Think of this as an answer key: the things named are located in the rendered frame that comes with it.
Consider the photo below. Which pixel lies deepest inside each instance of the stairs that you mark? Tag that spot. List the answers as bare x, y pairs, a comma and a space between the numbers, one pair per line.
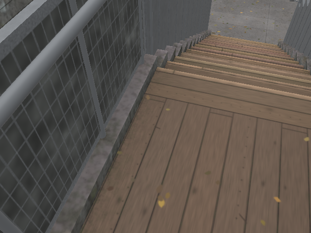
244, 61

